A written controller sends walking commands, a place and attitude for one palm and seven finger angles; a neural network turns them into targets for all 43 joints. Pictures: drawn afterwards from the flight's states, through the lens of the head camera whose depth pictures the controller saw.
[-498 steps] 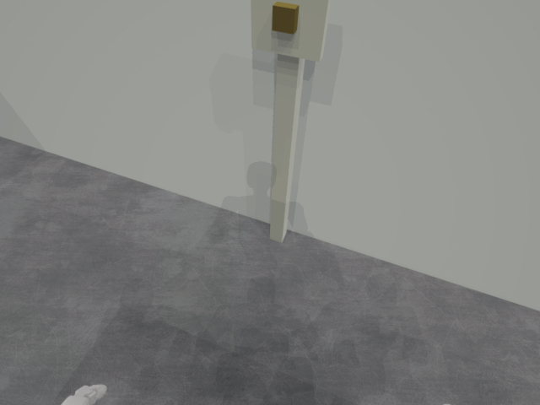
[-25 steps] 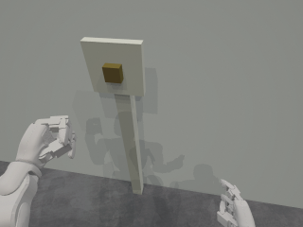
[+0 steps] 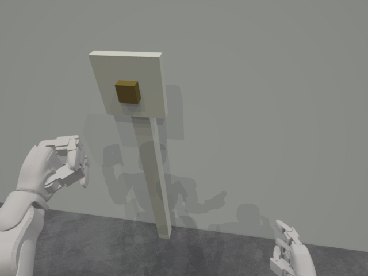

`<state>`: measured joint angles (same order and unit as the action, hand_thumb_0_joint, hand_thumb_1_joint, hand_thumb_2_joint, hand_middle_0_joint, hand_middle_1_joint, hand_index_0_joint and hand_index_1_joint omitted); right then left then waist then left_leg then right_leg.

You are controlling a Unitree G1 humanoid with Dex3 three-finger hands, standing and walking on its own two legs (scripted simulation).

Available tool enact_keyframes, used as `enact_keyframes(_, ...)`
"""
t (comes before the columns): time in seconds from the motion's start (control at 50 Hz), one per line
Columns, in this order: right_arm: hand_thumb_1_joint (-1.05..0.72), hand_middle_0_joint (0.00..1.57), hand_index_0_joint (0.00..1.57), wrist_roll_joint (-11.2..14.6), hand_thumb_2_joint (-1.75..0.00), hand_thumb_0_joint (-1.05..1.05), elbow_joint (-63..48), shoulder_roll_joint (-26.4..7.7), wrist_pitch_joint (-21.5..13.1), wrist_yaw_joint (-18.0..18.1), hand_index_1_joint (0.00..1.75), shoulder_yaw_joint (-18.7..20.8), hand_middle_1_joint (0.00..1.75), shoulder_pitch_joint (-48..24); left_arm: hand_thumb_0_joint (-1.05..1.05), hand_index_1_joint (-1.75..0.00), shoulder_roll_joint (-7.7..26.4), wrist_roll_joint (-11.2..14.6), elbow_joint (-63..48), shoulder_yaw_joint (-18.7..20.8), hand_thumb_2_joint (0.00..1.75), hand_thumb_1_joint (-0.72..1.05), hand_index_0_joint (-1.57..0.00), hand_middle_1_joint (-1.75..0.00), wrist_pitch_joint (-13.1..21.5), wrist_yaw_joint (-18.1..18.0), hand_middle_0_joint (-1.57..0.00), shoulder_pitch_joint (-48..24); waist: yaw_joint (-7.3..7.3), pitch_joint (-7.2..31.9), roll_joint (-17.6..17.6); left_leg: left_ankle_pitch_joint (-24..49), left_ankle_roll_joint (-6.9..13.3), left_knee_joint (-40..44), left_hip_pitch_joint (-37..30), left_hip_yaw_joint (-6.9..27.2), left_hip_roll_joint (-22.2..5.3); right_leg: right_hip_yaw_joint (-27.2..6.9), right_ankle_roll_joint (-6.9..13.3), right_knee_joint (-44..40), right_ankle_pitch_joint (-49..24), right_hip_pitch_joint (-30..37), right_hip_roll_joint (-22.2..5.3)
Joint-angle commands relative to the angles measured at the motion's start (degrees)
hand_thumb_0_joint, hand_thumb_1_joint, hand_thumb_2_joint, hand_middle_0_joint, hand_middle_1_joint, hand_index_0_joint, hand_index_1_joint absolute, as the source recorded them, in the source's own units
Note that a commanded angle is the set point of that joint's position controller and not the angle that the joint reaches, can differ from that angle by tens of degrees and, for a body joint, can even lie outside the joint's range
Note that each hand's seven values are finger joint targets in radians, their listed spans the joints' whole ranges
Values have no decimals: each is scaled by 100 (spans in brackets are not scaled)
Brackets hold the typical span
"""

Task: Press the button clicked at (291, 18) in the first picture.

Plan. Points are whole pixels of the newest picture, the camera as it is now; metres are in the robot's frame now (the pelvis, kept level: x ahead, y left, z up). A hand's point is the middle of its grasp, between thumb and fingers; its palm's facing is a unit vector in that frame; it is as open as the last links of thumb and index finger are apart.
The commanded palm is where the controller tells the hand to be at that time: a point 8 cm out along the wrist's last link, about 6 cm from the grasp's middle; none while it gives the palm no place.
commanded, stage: aim a knuckle at the button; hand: left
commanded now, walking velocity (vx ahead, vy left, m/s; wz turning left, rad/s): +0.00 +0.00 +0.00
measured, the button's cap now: (128, 91) +0.50 +0.21 +0.19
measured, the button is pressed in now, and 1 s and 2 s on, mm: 0 0 0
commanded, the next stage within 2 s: press the button with the knuckle in 1.98 s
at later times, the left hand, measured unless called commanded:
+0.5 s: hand (99, 150) +0.29 +0.21 +0.17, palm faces +0.00 -1.00 -0.06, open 3.1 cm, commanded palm +0.26 +0.26 +0.18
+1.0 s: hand (119, 130) +0.37 +0.20 +0.16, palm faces +0.00 -1.00 -0.03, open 3.1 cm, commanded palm +0.34 +0.25 +0.16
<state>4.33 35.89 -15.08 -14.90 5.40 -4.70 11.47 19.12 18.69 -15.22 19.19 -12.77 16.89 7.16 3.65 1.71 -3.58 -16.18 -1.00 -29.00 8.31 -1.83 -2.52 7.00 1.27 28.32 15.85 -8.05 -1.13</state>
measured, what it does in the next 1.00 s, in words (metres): stands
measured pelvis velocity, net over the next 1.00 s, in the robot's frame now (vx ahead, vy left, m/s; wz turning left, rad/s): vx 0.01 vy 0.01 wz -0.02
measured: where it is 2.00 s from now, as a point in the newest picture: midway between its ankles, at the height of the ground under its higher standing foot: outside the picture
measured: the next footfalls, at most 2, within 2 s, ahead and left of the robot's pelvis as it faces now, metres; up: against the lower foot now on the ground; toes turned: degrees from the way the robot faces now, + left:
none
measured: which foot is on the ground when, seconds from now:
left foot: down 0.00-1.00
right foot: down 0.00-1.00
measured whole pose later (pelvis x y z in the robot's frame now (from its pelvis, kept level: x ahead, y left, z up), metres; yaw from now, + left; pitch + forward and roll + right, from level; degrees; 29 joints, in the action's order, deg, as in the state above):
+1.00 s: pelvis +0.01 +0.01 +0.00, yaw -1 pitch -1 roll +0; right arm 3.9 36.8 -14.2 -9.3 5.3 -4.2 12.6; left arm 17.6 12.6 16.5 14.6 -8.3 11.6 -20.4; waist 0.4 0.9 -2.2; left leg -15.9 0.0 -27.7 10.8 -3.7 -1.5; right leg 5.0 0.3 28.2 15.4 -11.7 -2.0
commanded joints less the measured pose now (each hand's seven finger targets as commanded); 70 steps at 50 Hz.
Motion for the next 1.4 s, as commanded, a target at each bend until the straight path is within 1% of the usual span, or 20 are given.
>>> enact_keyframes(0.0, -90, 20, 20, -1, -90, 0, -1002, -542, -402, 66, 30, 243, 30, -987, 0, -150, 1125, 78, -1035, 525, 90, 90, -130, -150, 290, 21, -130, -1332, -39, 439, 135, 794, 288, 394, -138, 190, 278, -396, -148, -614, -746, -216, 31)
enact_keyframes(0.12, -90, 20, 20, -10, -90, 0, -901, -561, -417, 91, 30, 235, 30, -968, 0, -150, 1195, 104, -766, 551, 90, 90, -130, -150, 331, -6, -130, -1785, -92, 359, 379, 708, 295, 353, -91, 214, 272, -451, -164, -664, -570, -285, 50)
enact_keyframes(0.18, -90, 20, 20, -1, -90, 0, -915, -545, -433, 108, 30, 240, 30, -955, 0, -150, 1132, 34, -609, 453, 90, 90, -130, -150, 395, -48, -130, -2063, -96, 461, 123, 715, 287, 382, -157, 212, 291, -426, -148, -605, -596, -305, 31)
enact_keyframes(0.24, -90, 20, 20, -3, -90, 0, -859, -559, -397, 119, 30, 236, 30, -912, 0, -150, 1158, -36, -266, 363, 90, 90, -130, -150, 411, -23, -130, -2377, -139, 466, 246, 725, 295, 371, -109, 200, 291, -450, -152, -601, -663, -293, 24)
enact_keyframes(0.34, -90, 20, 20, -1, -90, 0, -881, -525, -368, 142, 30, 228, 30, -926, 0, -150, 1022, -148, 3, 93, 90, 90, -130, -150, 512, -58, -130, -3096, -180, 648, 15, 696, 283, 407, -206, 227, 307, -416, -108, -528, -662, -294, 15)
enact_keyframes(0.46, -90, 20, 20, -32, -90, 0, -877, -553, -243, 95, 30, 258, 30, -862, 0, -150, 1237, -192, 521, 412, 90, 90, -130, -150, 550, -158, -130, -3028, -76, 865, 332, 1075, 277, 409, -100, 189, 290, -390, -88, -404, -1209, -40, 7)
enact_keyframes(0.5, -90, 20, 20, -23, -90, 0, -908, -537, -195, 80, 30, 268, 30, -855, 0, -150, 1176, -234, 543, 341, 90, 90, -130, -150, 547, -185, -130, -3226, -100, 918, 2, 1189, 258, 398, -175, 166, 294, -380, -63, -359, -1352, -69, 6)
enact_keyframes(0.54, -90, 20, 20, -16, -90, 0, -880, -565, -136, 82, 30, 272, 30, -820, 0, -150, 1185, -258, 786, 300, 90, 90, -130, -150, 531, -216, -130, -3423, -144, 767, 260, 1096, 263, 435, -80, 185, 269, -367, -67, -406, -1217, -132, 26)
enact_keyframes(0.6, -90, 20, 20, -14, -90, 0, -913, -526, -118, 90, 30, 282, 30, -792, 0, -150, 863, -339, 653, -105, 90, 90, -130, -150, 622, -259, -130, -3886, -237, 944, -132, 1136, 249, 423, -317, 194, 277, -352, -36, -362, -1222, -236, 31)
enact_keyframes(0.64, -90, 20, 20, -22, -90, 0, -866, -556, -102, 104, 30, 293, 30, -734, 0, -150, 826, -360, 846, -187, 90, 90, -130, -150, 676, -303, -130, -4089, -286, 972, 184, 1114, 267, 436, -306, 225, 248, -355, -44, -373, -1198, -243, 46)
enact_keyframes(0.66, -90, 20, 20, -24, -90, 0, -835, -574, -75, 111, 30, 302, 30, -697, 0, -150, 996, -368, 1019, -5, 90, 90, -130, -150, 683, -341, -130, -4051, -247, 942, 232, 1074, 257, 448, -249, 230, 250, -355, -39, -385, -1158, -226, 48)
enact_keyframes(0.82, -90, 20, 20, -61, -90, 0, -763, -599, 135, 67, 30, 324, 30, -586, 0, -150, 1098, -523, 1610, 57, 90, 90, -130, -150, 736, -562, -130, -4570, -232, 1127, 308, 1368, 239, 454, -203, 225, 237, -366, 8, -321, -1446, -70, 44)
enact_keyframes(0.88, -90, 20, 20, -55, -90, 0, -802, -574, 213, 51, 30, 335, 30, -551, 0, -150, 959, -547, 1705, -53, 90, 90, -130, -150, 791, -563, -130, -4696, -269, 1300, 132, 1561, 232, 434, -301, 160, 237, -378, 5, -286, -1691, -35, 33)
enact_keyframes(0.96, -90, 20, 20, -51, -90, 0, -759, -622, 302, 58, 30, 370, 30, -430, 0, -150, 1108, -569, 2102, 43, 90, 90, -130, -150, 864, -548, -130, -4931, -315, 1239, 276, 1607, 243, 422, -245, 168, 218, -388, 15, -297, -1754, -50, 47)
enact_keyframes(1.0, -90, 20, 20, -33, -90, 0, -761, -610, 339, 51, 30, 370, 30, -390, 0, -150, 904, -595, 2139, -208, 90, 90, -130, -150, 908, -533, -130, -5205, -384, 1272, 65, 1704, 232, 384, -314, 167, 220, -386, 27, -272, -1834, -129, 43)
enact_keyframes(1.12, -90, 20, 20, -59, -90, 0, -677, -673, 439, 49, 30, 419, 30, -197, 0, -150, 1059, -639, 2612, -125, 90, 90, -130, -150, 1087, -555, -130, -5516, -403, 1485, 314, 1842, 252, 329, -308, 181, 210, -395, 36, -242, -1952, -66, 61)
enact_keyframes(1.16, -90, 20, 20, -60, -90, 0, -659, -654, 459, 28, 30, 445, 30, -142, 0, -150, 1020, -650, 2625, -143, 90, 90, -130, -150, 1170, -568, -130, -5651, -422, 1594, 128, 2033, 244, 308, -419, 173, 204, -404, 43, -213, -2131, -55, 56)
enact_keyframes(1.24, -90, 20, 20, -45, -90, 0, -578, -703, 551, 29, 30, 459, 30, -36, 0, -150, 1059, -670, 3122, -162, 90, 90, -130, -150, 1217, -600, -130, -5912, -499, 1362, 352, 1814, 262, 312, -217, 146, 199, -411, 24, -254, -2009, -184, 68)
enact_keyframes(1.34, -90, 20, 20, -66, -90, 0, -670, -700, 619, -11, 30, 486, 30, 12, 0, -150, 1313, -723, 3160, 94, 90, 90, -130, -150, 1394, -654, -130, -5813, -369, 1660, 225, 1873, 261, 322, -180, 139, 207, -442, 52, -199, -2076, 51, 58)
enact_keyframes(1.38, -90, 20, 20, -69, -90, 0, -699, -689, 638, -23, 30, 481, 30, 9, 0, -150, 1203, -697, 3161, 32, 90, 90, -130, -150, 1431, -627, -130, -5768, -383, 1672, 225, 1961, 266, 317, -183, 102, 216, -447, 43, -188, -2253, 103, 54)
